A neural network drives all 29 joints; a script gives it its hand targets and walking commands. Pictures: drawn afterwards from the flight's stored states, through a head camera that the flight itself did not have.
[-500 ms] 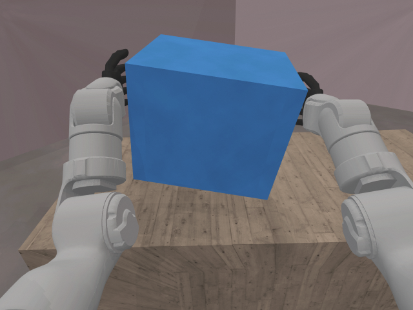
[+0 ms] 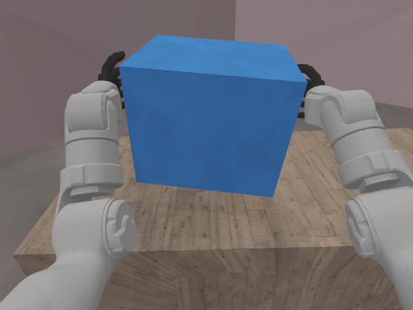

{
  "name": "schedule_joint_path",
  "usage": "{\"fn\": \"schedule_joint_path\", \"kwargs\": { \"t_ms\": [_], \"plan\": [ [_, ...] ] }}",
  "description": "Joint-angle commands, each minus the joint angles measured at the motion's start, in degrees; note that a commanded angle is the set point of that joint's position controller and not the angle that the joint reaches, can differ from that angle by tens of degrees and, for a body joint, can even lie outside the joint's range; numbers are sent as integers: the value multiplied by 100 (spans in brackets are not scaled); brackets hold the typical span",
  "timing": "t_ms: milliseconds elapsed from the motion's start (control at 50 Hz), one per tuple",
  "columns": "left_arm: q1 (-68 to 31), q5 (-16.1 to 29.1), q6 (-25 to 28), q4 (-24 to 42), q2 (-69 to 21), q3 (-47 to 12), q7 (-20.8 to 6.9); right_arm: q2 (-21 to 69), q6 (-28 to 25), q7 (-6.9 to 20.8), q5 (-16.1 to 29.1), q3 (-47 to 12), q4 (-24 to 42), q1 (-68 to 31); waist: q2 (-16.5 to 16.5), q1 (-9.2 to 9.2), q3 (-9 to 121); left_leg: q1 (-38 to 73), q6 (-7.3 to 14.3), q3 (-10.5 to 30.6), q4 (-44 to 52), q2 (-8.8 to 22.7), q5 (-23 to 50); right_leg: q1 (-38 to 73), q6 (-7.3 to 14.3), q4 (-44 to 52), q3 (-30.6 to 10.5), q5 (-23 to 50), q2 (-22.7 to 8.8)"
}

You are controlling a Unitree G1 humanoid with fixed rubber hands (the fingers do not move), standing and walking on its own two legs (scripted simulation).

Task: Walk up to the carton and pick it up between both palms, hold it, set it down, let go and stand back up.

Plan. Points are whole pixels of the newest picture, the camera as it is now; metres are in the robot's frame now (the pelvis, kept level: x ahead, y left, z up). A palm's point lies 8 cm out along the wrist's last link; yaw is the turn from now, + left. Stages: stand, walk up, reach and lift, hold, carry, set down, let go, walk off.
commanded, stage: hold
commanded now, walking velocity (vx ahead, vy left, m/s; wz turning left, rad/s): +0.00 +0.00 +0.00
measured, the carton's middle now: (212, 111) +0.41 -0.01 +0.29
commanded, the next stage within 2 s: none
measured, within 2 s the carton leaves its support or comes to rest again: neither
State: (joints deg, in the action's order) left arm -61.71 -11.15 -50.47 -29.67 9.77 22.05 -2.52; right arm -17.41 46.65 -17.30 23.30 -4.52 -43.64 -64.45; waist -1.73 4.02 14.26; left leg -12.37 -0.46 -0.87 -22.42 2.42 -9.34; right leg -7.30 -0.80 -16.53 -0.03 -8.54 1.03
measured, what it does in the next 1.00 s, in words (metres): stands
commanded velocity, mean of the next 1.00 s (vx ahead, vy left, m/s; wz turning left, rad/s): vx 0.00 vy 0.00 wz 0.00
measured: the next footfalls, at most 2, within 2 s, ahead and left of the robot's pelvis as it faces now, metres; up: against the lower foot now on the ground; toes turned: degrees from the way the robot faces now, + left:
none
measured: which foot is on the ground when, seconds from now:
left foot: down 0.00-1.00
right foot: down 0.00-1.00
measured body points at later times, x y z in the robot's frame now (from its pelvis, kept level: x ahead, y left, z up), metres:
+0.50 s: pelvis -0.01 +0.00 +0.00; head -0.11 +0.01 +0.44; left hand +0.38 +0.17 +0.35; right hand +0.37 -0.19 +0.31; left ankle +0.03 +0.12 -0.75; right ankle +0.00 -0.13 -0.75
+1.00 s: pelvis -0.01 +0.00 +0.00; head -0.12 +0.01 +0.44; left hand +0.37 +0.17 +0.35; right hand +0.36 -0.18 +0.32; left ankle +0.03 +0.12 -0.75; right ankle +0.00 -0.13 -0.75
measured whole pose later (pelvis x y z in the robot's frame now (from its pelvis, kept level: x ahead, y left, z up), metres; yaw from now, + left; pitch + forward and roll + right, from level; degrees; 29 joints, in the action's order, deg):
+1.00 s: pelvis -0.01 +0.00 +0.00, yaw +0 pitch -1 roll -2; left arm -62.5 -11.3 -50.3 -31.4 10.1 22.0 -2.5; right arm -17.0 46.0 -17.1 22.9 -3.8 -44.9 -64.9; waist -1.7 4.0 14.1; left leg -12.4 -0.5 -0.8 -22.4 2.4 -8.6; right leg -7.3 -0.8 -16.5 -0.2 -7.8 1.1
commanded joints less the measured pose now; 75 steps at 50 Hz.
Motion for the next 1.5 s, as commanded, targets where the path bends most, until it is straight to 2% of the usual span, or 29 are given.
{"fn": "schedule_joint_path", "kwargs": {
  "t_ms": [0,80,100,180,200,280,300,320,440,520,560,620,700,720,740,780,840,860,900,940,960,1040,1060,1140,1220,1280,1360,1420,1480],
  "plan": [
    [-3346,1075,53,508,-3375,-1710,-1074,3257,-591,1081,1316,-438,2101,-4867,-104,-111,1517,687,-412,236,216,-319,1671,907,69,238,-329,1025,504],
    [-3766,1023,150,205,-3321,-1552,-1087,3321,-648,1204,1119,-223,1669,-5215,-182,-216,1262,271,-330,266,431,-235,868,690,119,277,-350,410,465],
    [-3716,923,159,156,-3261,-1410,-1074,3320,-679,1245,1126,-275,1589,-5188,-208,-358,1284,97,-285,266,555,-225,631,878,105,219,-337,303,505],
    [-3898,904,269,-560,-3166,-1310,-1068,3354,-811,1333,812,126,1265,-5585,-121,-171,876,-361,-110,318,803,-212,-493,591,54,325,-307,-463,473],
    [-4050,943,316,-405,-3200,-1348,-1048,3423,-879,1374,825,48,1461,-5739,-139,-249,1095,-537,-58,355,881,-142,-630,800,32,161,-294,-313,507],
    [-4145,891,454,-944,-3046,-1231,-1084,3375,-975,1462,486,379,1066,-5765,-65,-76,613,-1068,129,441,1132,-71,-1571,753,15,117,-264,-661,547],
    [-4014,775,431,-1229,-3035,-1096,-1085,3251,-1000,1490,474,374,984,-5913,-189,-160,374,-1154,154,432,1193,-84,-1757,637,24,144,-236,-900,552],
    [-3974,750,459,-1244,-2936,-986,-1083,3408,-1047,1481,513,287,1200,-6149,59,-348,646,-1024,191,329,1076,-148,-1426,680,-4,156,-251,-863,533],
    [-3682,939,518,-783,-3131,-1263,-905,3515,-1184,1432,759,-80,1670,-6006,104,-379,1320,-257,68,223,717,-250,-137,646,-4,270,-225,-142,550],
    [-3297,929,398,-244,-3110,-1281,-885,3619,-1115,1270,1086,-611,2082,-5605,238,-554,1700,486,-47,130,282,-388,1193,807,-19,318,-268,552,532],
    [-3207,995,336,96,-3243,-1544,-877,3473,-1078,1181,1231,-601,2342,-5423,86,-335,1929,771,-200,167,133,-393,1767,932,-18,282,-246,1098,561],
    [-3105,1004,242,325,-3254,-1554,-898,3440,-956,1076,1417,-792,2377,-5168,92,-416,1951,1006,-251,154,9,-403,2189,980,-42,228,-293,1463,552],
    [-3087,1181,155,641,-3383,-1832,-910,3348,-801,985,1501,-790,2569,-4892,-109,-205,2017,1176,-381,221,-92,-391,2521,963,12,217,-294,1784,584],
    [-2978,1116,102,819,-3290,-1770,-925,3345,-770,967,1565,-888,2651,-4772,-91,-312,2123,1190,-419,201,-110,-389,2791,1206,-1,124,-301,2099,591],
    [-3139,1140,94,765,-3296,-1798,-953,3280,-711,974,1481,-721,2350,-4652,-195,-162,1951,1174,-443,216,-58,-400,2537,1039,-4,140,-298,1864,551],
    [-3099,1069,73,956,-3284,-1720,-966,3336,-669,977,1491,-766,2373,-4628,-142,-279,1903,1090,-452,200,-17,-359,2549,1081,-8,116,-314,1847,538],
    [-3276,1046,48,735,-3278,-1704,-1033,3212,-607,1018,1357,-557,2195,-4680,-158,-113,1698,909,-433,236,106,-355,2042,1011,23,192,-351,1421,480],
    [-3240,987,51,564,-3237,-1537,-1025,3240,-596,1063,1354,-603,2105,-4821,-82,-288,1508,752,-407,197,187,-354,1804,959,46,232,-330,1148,517],
    [-3550,1138,140,463,-3345,-1702,-1063,3300,-640,1101,1231,-373,1973,-4871,-126,-87,1627,674,-393,233,267,-312,1454,850,52,268,-379,922,455],
    [-3644,1075,162,309,-3335,-1608,-1033,3265,-663,1153,1196,-283,1767,-5041,-218,-150,1473,522,-385,268,347,-274,1184,760,102,279,-350,608,491],
    [-3535,1043,182,81,-3293,-1508,-1022,3292,-700,1170,1143,-259,1895,-5271,-90,-237,1409,396,-324,263,401,-275,1027,773,85,313,-362,502,481],
    [-4064,925,305,-455,-3210,-1382,-1086,3302,-769,1315,813,139,1154,-5378,-195,-95,806,-398,-142,379,836,-136,-511,660,63,231,-326,-270,498],
    [-4007,777,304,-645,-3096,-1138,-1089,3330,-775,1357,803,136,925,-5458,-192,-261,656,-559,-72,347,932,-147,-770,638,43,215,-324,-499,487],
    [-3969,834,394,-1220,-3010,-1079,-1106,3288,-936,1440,520,319,1058,-5901,23,-133,534,-850,103,321,1034,-183,-1375,600,13,288,-281,-884,492],
    [-4039,929,563,-1057,-3099,-1214,-991,3461,-1104,1453,565,197,1220,-5927,-6,-179,948,-687,164,341,935,-171,-1132,614,22,256,-252,-634,552],
    [-3705,897,550,-957,-3117,-1221,-949,3495,-1144,1383,683,-25,1448,-5844,98,-296,1050,-306,83,267,746,-236,-332,595,11,330,-275,-234,513],
    [-3624,955,477,-344,-3234,-1469,-921,3443,-1125,1329,895,-182,1580,-5467,-1,-220,1337,16,-102,263,586,-243,367,794,-7,221,-259,305,529],
    [-3329,924,386,-447,-3146,-1351,-926,3399,-1048,1240,977,-361,1769,-5452,161,-303,1306,338,-101,188,415,-317,789,688,-17,360,-289,322,503],
    [-3253,1018,324,120,-3340,-1684,-918,3417,-1028,1139,1252,-570,2125,-5303,-25,-302,1719,711,-247,189,167,-337,1699,964,0,259,-324,1054,534]
  ]
}}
